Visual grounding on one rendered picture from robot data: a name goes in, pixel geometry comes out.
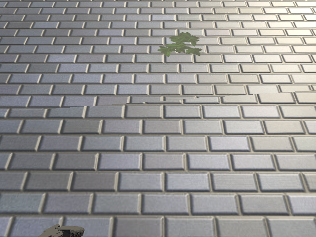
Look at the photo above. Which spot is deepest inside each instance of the robot left hand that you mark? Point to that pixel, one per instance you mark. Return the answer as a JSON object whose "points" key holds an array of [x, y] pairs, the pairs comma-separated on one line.
{"points": [[63, 231]]}

